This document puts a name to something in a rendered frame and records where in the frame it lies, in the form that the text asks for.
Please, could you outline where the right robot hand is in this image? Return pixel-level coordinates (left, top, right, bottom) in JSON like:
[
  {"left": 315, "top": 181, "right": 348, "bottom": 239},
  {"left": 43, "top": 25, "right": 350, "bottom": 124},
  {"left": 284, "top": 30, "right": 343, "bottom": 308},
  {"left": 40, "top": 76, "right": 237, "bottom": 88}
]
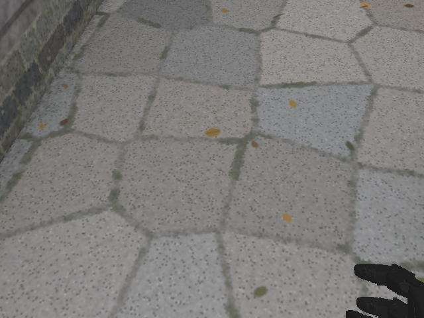
[{"left": 346, "top": 264, "right": 424, "bottom": 318}]

